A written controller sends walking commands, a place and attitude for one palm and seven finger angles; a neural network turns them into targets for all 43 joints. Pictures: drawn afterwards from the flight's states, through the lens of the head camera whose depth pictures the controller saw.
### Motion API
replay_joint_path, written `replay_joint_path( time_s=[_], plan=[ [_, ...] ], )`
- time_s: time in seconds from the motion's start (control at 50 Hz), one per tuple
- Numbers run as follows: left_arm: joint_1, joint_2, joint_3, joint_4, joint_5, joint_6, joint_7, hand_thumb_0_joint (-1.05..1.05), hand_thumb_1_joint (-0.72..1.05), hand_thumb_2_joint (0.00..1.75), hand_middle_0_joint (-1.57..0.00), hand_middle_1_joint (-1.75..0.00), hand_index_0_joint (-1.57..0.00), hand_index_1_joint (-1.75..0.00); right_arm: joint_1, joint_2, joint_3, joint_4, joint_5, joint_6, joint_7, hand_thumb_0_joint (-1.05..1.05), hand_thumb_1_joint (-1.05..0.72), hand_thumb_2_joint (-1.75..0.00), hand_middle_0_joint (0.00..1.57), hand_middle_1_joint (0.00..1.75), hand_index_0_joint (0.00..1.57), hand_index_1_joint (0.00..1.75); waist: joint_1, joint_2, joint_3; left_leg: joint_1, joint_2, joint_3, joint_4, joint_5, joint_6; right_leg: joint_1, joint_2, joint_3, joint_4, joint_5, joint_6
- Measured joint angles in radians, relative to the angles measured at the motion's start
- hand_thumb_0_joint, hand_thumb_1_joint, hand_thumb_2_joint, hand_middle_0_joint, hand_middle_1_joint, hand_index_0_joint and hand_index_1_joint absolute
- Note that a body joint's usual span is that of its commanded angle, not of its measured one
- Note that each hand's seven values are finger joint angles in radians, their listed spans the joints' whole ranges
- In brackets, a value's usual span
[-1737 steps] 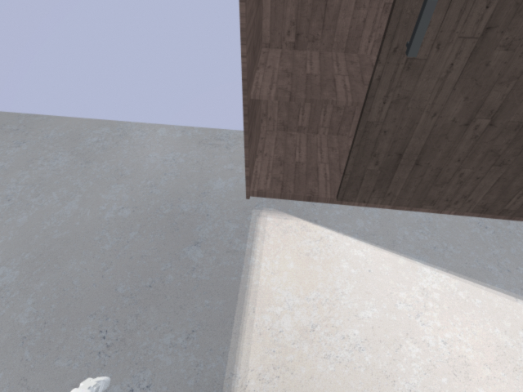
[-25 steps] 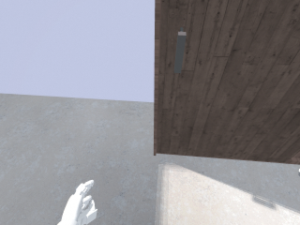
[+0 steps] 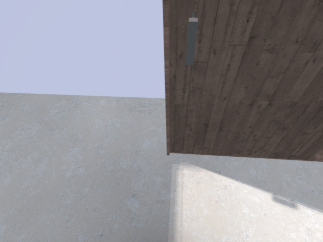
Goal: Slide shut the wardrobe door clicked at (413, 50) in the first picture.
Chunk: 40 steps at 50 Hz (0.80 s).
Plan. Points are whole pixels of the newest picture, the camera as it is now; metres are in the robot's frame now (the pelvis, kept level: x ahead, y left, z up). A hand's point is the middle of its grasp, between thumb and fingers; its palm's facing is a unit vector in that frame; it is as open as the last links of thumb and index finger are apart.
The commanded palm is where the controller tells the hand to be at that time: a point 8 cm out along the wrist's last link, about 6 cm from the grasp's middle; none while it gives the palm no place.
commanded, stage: let the arm hang, fingers relaxed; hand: right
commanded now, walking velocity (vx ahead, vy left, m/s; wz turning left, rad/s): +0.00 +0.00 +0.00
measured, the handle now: (191, 39) +0.72 -0.04 +0.12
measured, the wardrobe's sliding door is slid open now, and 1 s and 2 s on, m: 0.00 0.00 0.00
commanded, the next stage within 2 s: look to check the result in 0.72 s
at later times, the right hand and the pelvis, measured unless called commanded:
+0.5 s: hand out of the picture +0.09 -0.25 -0.14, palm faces -0.02 +0.93 -0.36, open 7.4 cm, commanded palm none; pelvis +0.01 +0.00 +0.01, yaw +0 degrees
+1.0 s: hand out of the picture +0.11 -0.22 -0.15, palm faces -0.05 +0.95 -0.32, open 7.4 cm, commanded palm none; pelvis +0.04 +0.02 +0.01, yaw +1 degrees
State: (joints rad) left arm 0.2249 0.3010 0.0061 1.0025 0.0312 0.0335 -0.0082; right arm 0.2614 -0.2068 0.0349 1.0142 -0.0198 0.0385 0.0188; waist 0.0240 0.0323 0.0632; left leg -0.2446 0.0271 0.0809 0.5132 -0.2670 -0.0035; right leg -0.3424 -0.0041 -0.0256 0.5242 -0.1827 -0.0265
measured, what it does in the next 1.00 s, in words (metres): stands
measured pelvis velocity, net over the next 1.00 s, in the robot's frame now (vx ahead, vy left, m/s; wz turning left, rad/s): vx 0.04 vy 0.02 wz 0.01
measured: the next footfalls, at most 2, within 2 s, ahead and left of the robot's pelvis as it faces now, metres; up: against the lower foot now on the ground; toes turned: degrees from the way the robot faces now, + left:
none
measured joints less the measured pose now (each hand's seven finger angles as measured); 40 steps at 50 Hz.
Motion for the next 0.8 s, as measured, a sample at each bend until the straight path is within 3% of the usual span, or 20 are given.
replay_joint_path(
  time_s=[0.12,0.38,0.6,0.8],
  plan=[
    [0.034,-0.03,0.005,0.09,-0.006,-0.001,0.014,0.01,0.9,0.9,-0.2,-0.3,-0.2,-0.3,0.011,-0.028,-0.033,0.104,0.006,-0.02,-0.007,0.02,-0.92,-0.9,0.2,0.3,0.21,0.3,-0.019,-0.01,0.022,0.039,-0.007,0.011,-0.069,0.033,0.0,0.025,-0.003,0.01,-0.044,0.022,0.001],
    [-0.073,-0.036,0.01,0.109,-0.005,-0.013,0.006,0.0,0.9,0.9,-0.2,-0.3,-0.2,-0.3,-0.1,-0.123,-0.061,0.127,0.004,-0.039,-0.019,0.01,-0.91,-0.9,0.2,0.3,0.2,0.3,-0.02,-0.063,-0.005,0.07,0.003,0.0,-0.106,0.047,-0.004,0.074,0.009,-0.001,-0.111,0.048,-0.001],
    [-0.158,0.019,0.004,0.112,-0.009,-0.033,-0.001,0.0,0.9,0.9,-0.2,-0.3,-0.2,-0.3,-0.193,-0.119,-0.044,0.092,0.004,-0.061,-0.012,0.01,-0.91,-0.9,0.2,0.3,0.2,0.3,-0.015,-0.058,-0.029,0.112,0.005,-0.003,-0.145,0.05,-0.004,0.126,0.012,-0.005,-0.169,0.06,0.006],
    [-0.157,0.048,-0.002,0.117,-0.01,-0.035,0.003,0.0,0.9,0.9,-0.2,-0.3,-0.2,-0.3,-0.19,-0.111,-0.036,0.093,0.006,-0.062,-0.009,0.01,-0.9,-0.9,0.2,0.3,0.21,0.3,-0.008,-0.035,-0.019,0.144,-0.007,-0.003,-0.182,0.052,0.006,0.154,0.002,-0.004,-0.195,0.057,0.018]
  ],
)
